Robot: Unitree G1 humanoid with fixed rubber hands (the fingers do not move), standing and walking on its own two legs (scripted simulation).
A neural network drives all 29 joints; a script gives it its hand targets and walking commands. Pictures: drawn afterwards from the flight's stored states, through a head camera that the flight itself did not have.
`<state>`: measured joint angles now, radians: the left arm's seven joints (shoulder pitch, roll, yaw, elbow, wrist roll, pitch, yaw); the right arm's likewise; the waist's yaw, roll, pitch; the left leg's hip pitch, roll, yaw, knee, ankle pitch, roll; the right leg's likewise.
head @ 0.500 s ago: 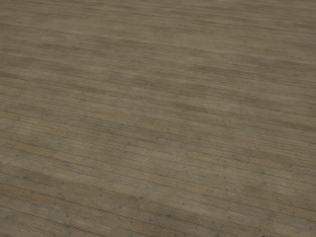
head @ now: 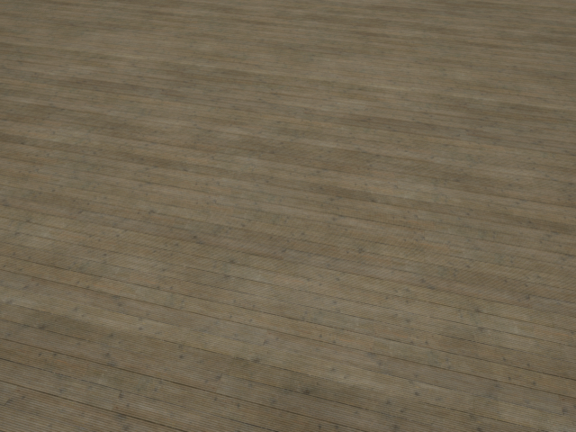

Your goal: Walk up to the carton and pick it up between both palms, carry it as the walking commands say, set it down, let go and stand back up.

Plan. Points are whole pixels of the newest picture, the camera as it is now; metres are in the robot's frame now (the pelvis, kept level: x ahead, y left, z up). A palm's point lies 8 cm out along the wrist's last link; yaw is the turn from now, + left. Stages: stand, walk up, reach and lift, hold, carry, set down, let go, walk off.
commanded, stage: stand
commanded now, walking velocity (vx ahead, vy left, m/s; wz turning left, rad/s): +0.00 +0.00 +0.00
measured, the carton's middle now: out of the picture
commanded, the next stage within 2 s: walk up in 0.22 s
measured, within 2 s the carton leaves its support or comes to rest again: neither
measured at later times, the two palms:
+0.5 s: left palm out of the picture +0.06 +0.29 -0.11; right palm out of the picture +0.08 -0.30 -0.11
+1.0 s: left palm out of the picture +0.12 +0.50 -0.09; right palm (358, 303) +0.34 -0.10 -0.07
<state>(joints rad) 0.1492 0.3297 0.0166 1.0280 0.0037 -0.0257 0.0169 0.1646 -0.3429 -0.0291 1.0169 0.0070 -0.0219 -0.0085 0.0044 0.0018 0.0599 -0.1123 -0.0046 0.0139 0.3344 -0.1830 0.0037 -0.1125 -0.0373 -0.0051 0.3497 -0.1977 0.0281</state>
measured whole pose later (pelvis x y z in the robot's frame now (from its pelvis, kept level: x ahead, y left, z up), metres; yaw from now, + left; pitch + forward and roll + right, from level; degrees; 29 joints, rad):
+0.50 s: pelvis +0.00 -0.01 +0.00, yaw +5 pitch -1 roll -1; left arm 0.20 0.34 0.04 0.96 0.05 -0.04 0.03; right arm 0.21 -0.36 -0.07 0.97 -0.03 0.02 0.05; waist -0.04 0.02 0.03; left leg -0.25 0.01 -0.02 0.55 -0.31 0.01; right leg -0.12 -0.04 -0.10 0.36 -0.22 0.01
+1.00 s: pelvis +0.12 +0.16 -0.02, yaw +25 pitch -2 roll +0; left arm 0.25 0.48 0.05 0.66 0.02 -0.07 -0.02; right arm 0.23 -0.42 -0.08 0.71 -0.05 0.03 0.11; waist -0.07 -0.07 0.04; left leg -0.27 -0.02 -0.01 0.55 -0.25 0.02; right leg -0.42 -0.09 -0.10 0.92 -0.54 -0.02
